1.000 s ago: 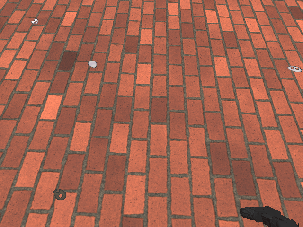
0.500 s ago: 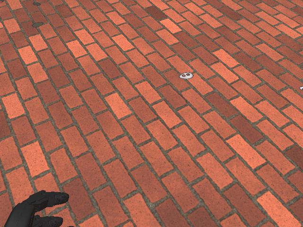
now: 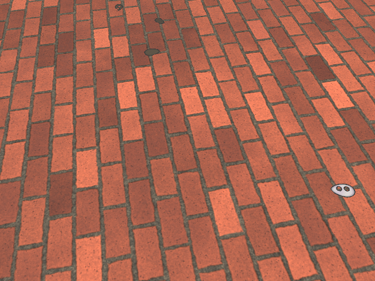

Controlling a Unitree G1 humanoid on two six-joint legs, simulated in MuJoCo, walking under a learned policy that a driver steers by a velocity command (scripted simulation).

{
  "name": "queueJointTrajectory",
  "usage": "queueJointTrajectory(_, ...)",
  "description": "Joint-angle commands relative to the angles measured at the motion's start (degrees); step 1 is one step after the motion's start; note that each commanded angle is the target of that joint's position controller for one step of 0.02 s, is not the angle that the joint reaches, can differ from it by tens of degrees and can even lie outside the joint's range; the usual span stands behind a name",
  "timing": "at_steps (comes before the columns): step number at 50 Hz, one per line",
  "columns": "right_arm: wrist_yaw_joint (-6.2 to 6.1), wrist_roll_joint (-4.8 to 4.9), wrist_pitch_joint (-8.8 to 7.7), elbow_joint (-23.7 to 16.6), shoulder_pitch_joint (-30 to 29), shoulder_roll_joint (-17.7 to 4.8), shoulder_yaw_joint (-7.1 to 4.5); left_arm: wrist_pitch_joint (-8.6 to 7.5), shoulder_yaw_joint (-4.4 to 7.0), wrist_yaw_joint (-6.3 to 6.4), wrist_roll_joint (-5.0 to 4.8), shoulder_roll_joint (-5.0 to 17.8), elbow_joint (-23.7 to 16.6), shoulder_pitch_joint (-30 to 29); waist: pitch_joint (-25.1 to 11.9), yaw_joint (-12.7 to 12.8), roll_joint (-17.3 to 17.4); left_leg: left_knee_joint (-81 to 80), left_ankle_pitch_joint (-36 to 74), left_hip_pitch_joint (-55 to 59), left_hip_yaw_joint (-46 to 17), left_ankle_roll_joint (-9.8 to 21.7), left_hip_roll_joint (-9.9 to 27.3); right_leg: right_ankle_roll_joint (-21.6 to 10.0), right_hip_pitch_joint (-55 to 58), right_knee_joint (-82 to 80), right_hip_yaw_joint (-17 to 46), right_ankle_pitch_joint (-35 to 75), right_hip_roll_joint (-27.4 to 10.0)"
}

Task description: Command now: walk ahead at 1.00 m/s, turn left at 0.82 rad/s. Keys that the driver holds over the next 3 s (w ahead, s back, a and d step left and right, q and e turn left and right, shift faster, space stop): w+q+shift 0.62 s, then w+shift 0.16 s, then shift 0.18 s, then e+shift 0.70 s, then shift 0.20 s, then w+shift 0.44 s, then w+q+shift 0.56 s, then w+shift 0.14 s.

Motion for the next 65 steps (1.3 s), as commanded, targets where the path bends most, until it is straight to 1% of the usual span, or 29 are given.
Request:
queueJointTrajectory(1,0.60,-0.28,-0.47,-2.31,3.58,-2.54,0.24,-0.37,1.40,1.89,0.20,9.87,-5.60,-6.28,1.00,-7.53,-6.46,-6.32,0.50,19.48,5.98,2.79,-7.02,1.17,-10.81,7.66,-0.93,83.75,-14.43)
queueJointTrajectory(2,0.40,0.92,-0.06,0.82,12.72,-4.76,-0.87,0.30,1.86,2.67,0.25,11.75,-7.17,-8.03,-7.18,-11.80,-7.06,-3.88,-2.01,30.89,5.63,3.40,-10.90,1.24,-10.53,19.35,-0.88,97.01,-14.42)
queueJointTrajectory(3,-0.19,-0.02,-0.14,2.77,22.57,-6.40,-1.71,1.10,2.59,2.58,0.53,14.36,-8.71,-11.37,-8.28,-16.69,-9.06,-4.69,-8.17,39.26,2.76,5.60,-10.64,0.89,-15.73,32.79,1.15,96.04,-17.17)
queueJointTrajectory(4,-1.47,0.16,-0.28,5.58,32.83,-9.83,-3.60,2.17,2.83,2.00,1.15,14.01,-9.23,-14.50,-10.38,-22.00,-7.12,-10.21,-10.73,50.43,-3.40,8.62,-9.12,0.40,-22.75,52.44,2.64,80.05,-16.07)
queueJointTrajectory(5,-2.96,0.96,-0.35,6.56,29.26,-11.68,-4.52,2.21,0.89,0.13,1.27,5.34,-8.77,-15.85,-3.33,-17.32,5.00,-12.02,-10.44,51.71,-11.05,9.92,-4.97,-0.23,-37.22,75.80,3.73,13.95,-3.96)
queueJointTrajectory(6,-3.14,-0.31,0.64,5.01,23.56,-18.52,-5.97,1.27,-0.56,-0.08,1.24,1.71,-16.38,-10.86,-9.47,-6.97,14.63,-17.01,-3.98,63.18,-37.98,19.66,3.83,2.05,-57.36,89.83,12.68,-5.04,1.33)
queueJointTrajectory(7,-3.41,-0.48,0.72,2.09,21.68,-18.81,-6.54,-0.38,-1.36,-0.09,1.72,3.57,-18.56,-12.80,-14.56,-8.31,7.76,-30.70,-23.42,65.58,-53.54,22.06,9.02,0.87,-63.83,88.95,21.08,-2.57,-0.88)
queueJointTrajectory(9,-3.73,-0.08,0.11,2.40,17.81,-10.93,-4.75,-1.16,-1.03,-0.11,2.21,6.37,-17.73,-16.02,-1.61,-3.66,-6.84,-37.51,-27.60,47.47,-48.71,15.44,7.14,0.64,-61.34,76.87,21.59,4.35,-6.07)
queueJointTrajectory(12,-4.12,0.73,-2.56,1.79,15.28,-8.41,-3.40,2.69,-2.04,-0.23,3.84,3.96,-18.35,-15.72,1.66,1.06,-6.71,-37.66,-14.97,28.49,-35.33,13.35,-0.27,3.79,-50.81,64.21,20.52,2.78,-9.92)
queueJointTrajectory(15,-4.01,0.90,-3.87,1.33,16.54,-8.60,-3.51,3.52,-2.80,-1.15,2.91,3.21,-22.73,-26.02,4.67,-2.01,-5.18,-39.60,-4.39,22.05,-29.40,11.70,-4.87,5.19,-47.33,47.42,16.77,12.59,-10.47)
queueJointTrajectory(21,-3.66,1.15,-3.38,1.64,20.11,-10.74,-4.92,2.75,-3.32,-1.28,0.84,3.01,-25.85,-33.82,-0.55,-8.08,1.76,-33.76,13.20,36.31,-30.28,5.62,-4.83,2.56,-39.81,22.49,16.21,28.25,-4.24)
queueJointTrajectory(23,-4.02,0.84,-3.61,0.68,17.57,-12.44,-5.37,2.39,-1.83,-0.42,0.67,6.73,-24.10,-27.36,-5.11,-4.50,2.02,-25.60,23.57,39.41,-31.80,2.95,-4.52,1.71,-29.36,18.99,17.50,23.85,-1.75)
queueJointTrajectory(25,-3.51,0.12,-4.29,-0.89,11.45,-14.42,-5.66,1.94,0.86,1.30,0.32,12.15,-19.06,-6.13,-15.83,7.96,1.04,-1.76,24.13,33.78,-29.75,0.67,-6.54,0.22,-7.02,20.81,18.95,14.46,-4.40)
queueJointTrajectory(26,-3.61,-0.13,-4.99,-2.67,10.76,-6.07,-3.43,1.73,2.27,2.53,2.07,15.59,-16.98,5.75,-22.90,10.70,-8.29,17.71,-6.88,23.59,-25.13,0.94,-9.80,-0.88,6.60,20.22,32.10,-6.32,-17.71)
queueJointTrajectory(27,-3.28,3.12,-4.68,-6.55,18.77,-0.87,-1.34,2.01,3.14,1.89,3.70,19.95,-18.16,-1.81,-28.34,1.02,-29.01,30.41,-33.03,7.56,-18.37,-0.94,-14.62,-6.74,12.51,5.51,68.13,-20.52,-31.47)
queueJointTrajectory(28,-4.05,1.11,-3.32,-4.13,16.29,-5.54,-1.23,2.48,2.94,1.33,3.12,13.83,-19.72,-9.35,-19.46,0.75,-17.44,33.84,-26.13,1.14,-16.36,-0.24,-8.06,-7.82,4.67,3.94,67.25,-30.06,-28.86)
queueJointTrajectory(30,-2.88,-1.03,-2.27,-4.00,8.27,-7.57,-1.77,2.94,1.22,0.71,2.64,6.84,-17.81,-9.68,-7.67,2.15,-3.08,28.63,-20.03,2.68,-13.60,-1.34,-3.52,-6.15,-8.61,5.82,45.21,-7.07,-23.47)
queueJointTrajectory(35,-0.18,-1.84,-0.18,-8.93,1.75,-1.96,0.32,0.20,0.20,-0.81,0.80,3.22,-10.01,-4.28,0.09,-1.29,-4.80,23.58,-17.71,0.67,-14.32,-2.05,-0.21,-4.87,-19.71,0.16,26.94,12.34,-17.86)
queueJointTrajectory(41,1.23,-1.85,-1.65,-12.42,-9.08,-1.64,2.23,-0.66,0.36,-1.52,0.38,6.39,-7.29,-4.23,6.76,-1.72,-1.90,-5.42,-2.27,11.36,-4.20,-1.96,-4.83,-4.33,-26.01,-7.59,9.22,39.81,-13.07)
queueJointTrajectory(44,0.86,-2.63,-3.05,-10.46,-6.34,-1.60,2.46,-0.33,1.05,-0.85,-0.13,11.41,-4.91,-0.62,2.03,-3.02,-6.67,-13.93,-3.20,22.54,-0.61,-0.20,-10.10,-3.51,-17.22,1.45,7.32,70.05,-14.27)
queueJointTrajectory(46,-0.61,-3.34,-3.74,-4.68,9.82,-3.72,1.33,0.93,1.05,0.22,-0.93,12.90,-4.17,-1.31,-6.94,-10.72,-8.94,-20.28,0.40,39.36,-3.14,2.16,-11.20,-2.11,-16.32,23.13,5.93,75.24,-14.12)
queueJointTrajectory(47,-1.60,-4.30,-3.99,-1.92,16.41,-6.54,0.37,1.07,0.76,0.41,-1.59,11.86,-4.84,-1.60,-10.82,-13.41,-8.16,-22.74,8.81,49.83,-7.07,2.97,-7.00,-1.28,-22.48,37.41,5.54,62.29,-11.87)
queueJointTrajectory(48,-2.61,-4.06,-4.11,-0.84,16.93,-10.67,-0.25,1.49,-0.13,0.17,-0.33,5.57,-6.63,1.93,-16.77,-8.28,4.42,-13.09,48.40,63.69,-20.41,3.94,9.03,-0.40,-35.91,58.81,5.41,-4.13,-4.35)
queueJointTrajectory(49,-2.99,-2.01,-4.30,-2.42,19.99,-12.98,-1.79,2.76,-0.82,0.82,-4.79,4.35,-6.67,10.00,-35.44,-8.12,8.91,-8.41,75.73,81.60,-40.59,16.32,25.50,-0.11,-47.44,80.68,21.46,-15.32,1.60)
queueJointTrajectory(50,-3.86,0.48,-3.45,-3.73,16.80,-10.78,-2.28,3.13,-0.42,1.29,-3.39,7.35,-7.18,4.14,-35.31,-8.96,-0.90,-13.73,64.61,72.70,-34.44,13.54,21.47,-0.73,-46.76,77.28,25.87,-6.80,-1.78)
queueJointTrajectory(53,-4.60,0.05,-3.89,-1.21,7.97,-0.71,1.10,4.59,-0.73,0.52,-0.91,4.52,-6.48,-3.15,-9.39,-2.70,-4.42,-26.55,43.15,43.79,-20.87,5.38,11.72,0.26,-42.99,58.49,20.91,-0.95,-7.06)
queueJointTrajectory(55,-4.74,0.22,-4.39,-0.18,9.35,-1.35,0.84,6.69,-0.14,-0.03,0.39,2.85,-6.45,0.36,-7.94,-0.49,1.97,-28.52,47.61,37.10,-17.09,7.11,12.83,1.62,-38.87,57.40,19.31,-0.18,-5.99)
queueJointTrajectory(61,-5.68,0.21,-3.77,-0.75,5.22,-1.66,0.01,7.80,0.48,-1.60,0.34,-0.05,-10.88,-8.59,-6.47,0.81,4.81,-31.78,28.18,31.85,-1.57,3.46,7.52,0.52,-39.71,42.94,14.45,17.19,-6.60)
queueJointTrajectory(65,-5.90,0.06,-2.88,-0.76,6.83,-3.36,-0.94,8.72,0.84,-2.95,0.90,1.19,-13.46,-13.15,-5.12,-1.12,4.72,-28.88,17.96,33.61,1.03,2.21,9.63,-1.10,-36.69,33.28,12.28,19.41,-5.97)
